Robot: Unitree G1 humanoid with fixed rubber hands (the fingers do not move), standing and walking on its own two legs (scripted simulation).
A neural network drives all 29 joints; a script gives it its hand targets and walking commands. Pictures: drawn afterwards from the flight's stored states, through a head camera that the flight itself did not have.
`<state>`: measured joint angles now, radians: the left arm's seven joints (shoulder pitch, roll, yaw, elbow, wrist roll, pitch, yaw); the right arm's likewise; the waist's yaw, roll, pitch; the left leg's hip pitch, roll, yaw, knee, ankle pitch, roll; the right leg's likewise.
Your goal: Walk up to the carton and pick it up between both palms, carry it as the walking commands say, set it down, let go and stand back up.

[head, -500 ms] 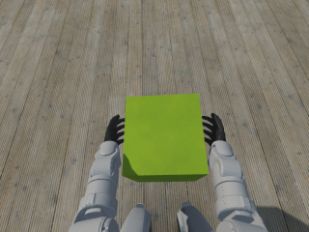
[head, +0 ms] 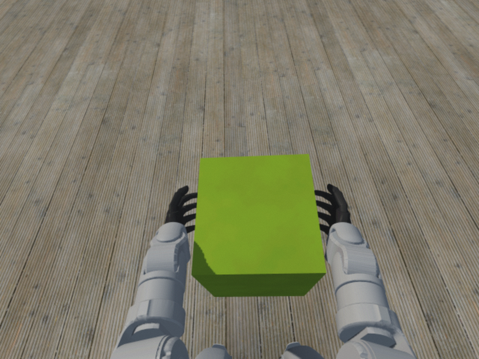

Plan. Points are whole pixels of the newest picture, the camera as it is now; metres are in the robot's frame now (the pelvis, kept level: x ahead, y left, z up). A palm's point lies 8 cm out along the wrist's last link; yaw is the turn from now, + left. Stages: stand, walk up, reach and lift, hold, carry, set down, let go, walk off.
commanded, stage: reach and lift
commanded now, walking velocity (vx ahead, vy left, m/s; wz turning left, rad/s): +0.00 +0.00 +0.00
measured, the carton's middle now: (256, 233) +0.35 -0.01 -0.08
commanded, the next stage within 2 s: hold in 1.68 s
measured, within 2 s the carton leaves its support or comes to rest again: neither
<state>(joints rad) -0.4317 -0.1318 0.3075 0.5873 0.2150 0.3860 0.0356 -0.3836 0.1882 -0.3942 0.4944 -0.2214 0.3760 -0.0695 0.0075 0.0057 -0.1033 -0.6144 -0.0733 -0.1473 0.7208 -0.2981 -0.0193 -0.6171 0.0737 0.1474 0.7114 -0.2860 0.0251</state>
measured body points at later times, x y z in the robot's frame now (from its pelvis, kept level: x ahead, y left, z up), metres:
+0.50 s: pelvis +0.01 +0.00 +0.02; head -0.01 -0.01 +0.47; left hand +0.33 +0.14 +0.04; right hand +0.32 -0.16 +0.04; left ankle +0.03 +0.13 -0.71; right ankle +0.04 -0.13 -0.71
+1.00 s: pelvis +0.00 +0.00 +0.03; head -0.05 +0.00 +0.47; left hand +0.32 +0.14 +0.07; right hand +0.31 -0.16 +0.07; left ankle +0.03 +0.13 -0.71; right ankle +0.04 -0.13 -0.71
